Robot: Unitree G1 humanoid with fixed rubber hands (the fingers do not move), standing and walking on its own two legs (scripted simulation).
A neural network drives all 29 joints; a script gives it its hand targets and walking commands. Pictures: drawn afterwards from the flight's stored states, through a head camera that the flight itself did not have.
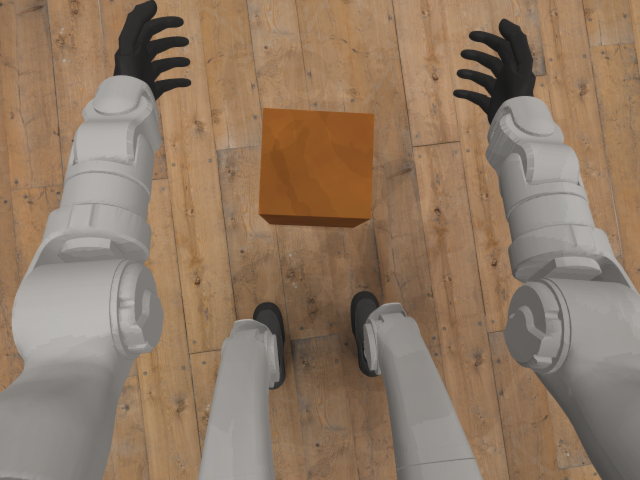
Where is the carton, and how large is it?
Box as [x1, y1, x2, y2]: [258, 108, 373, 227]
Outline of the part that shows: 263,108 258,213 269,223 274,224 353,227 369,219 371,203 373,114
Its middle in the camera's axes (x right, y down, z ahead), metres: -0.01 -0.13 +0.85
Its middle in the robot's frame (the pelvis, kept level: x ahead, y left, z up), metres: +0.51 -0.03 -0.52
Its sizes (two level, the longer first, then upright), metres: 0.210 0.200 0.250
